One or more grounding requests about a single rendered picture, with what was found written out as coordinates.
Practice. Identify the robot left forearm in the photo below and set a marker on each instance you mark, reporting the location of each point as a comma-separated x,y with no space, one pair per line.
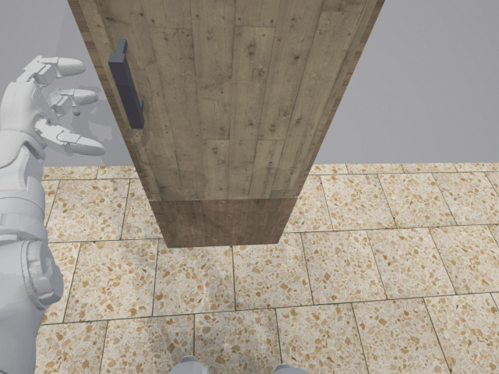
22,196

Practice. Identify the robot shin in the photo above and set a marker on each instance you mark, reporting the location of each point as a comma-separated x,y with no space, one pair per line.
189,358
281,366

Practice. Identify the left robot upper arm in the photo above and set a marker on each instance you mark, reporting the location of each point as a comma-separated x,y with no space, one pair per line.
30,282

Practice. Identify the right robot shin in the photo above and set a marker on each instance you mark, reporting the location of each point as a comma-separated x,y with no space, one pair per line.
281,366

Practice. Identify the cupboard door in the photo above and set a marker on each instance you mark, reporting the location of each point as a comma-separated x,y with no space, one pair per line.
236,92

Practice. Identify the left robot shin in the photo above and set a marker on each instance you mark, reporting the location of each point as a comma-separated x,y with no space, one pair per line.
189,358

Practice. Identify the handle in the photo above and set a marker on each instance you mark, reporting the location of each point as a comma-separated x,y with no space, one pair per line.
123,80

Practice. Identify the left robot hand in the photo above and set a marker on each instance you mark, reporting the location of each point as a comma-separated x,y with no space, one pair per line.
23,106

